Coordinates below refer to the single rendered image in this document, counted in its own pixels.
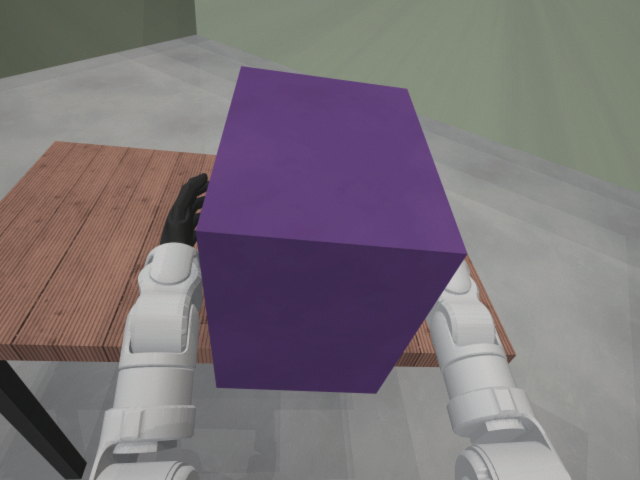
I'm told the carton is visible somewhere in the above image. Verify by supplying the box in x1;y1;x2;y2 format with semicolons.
196;66;467;394

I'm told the left robot forearm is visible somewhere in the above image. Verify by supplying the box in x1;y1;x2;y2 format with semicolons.
89;243;202;480

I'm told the left robot hand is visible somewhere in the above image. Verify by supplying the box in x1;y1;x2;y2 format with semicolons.
160;173;209;247

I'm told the robot right upper arm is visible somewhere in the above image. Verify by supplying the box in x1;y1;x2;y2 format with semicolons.
455;441;569;480

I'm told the table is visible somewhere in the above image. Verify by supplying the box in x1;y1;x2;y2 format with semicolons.
0;141;516;480

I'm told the right robot forearm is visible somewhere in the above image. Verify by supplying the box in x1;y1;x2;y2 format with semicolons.
425;260;571;480

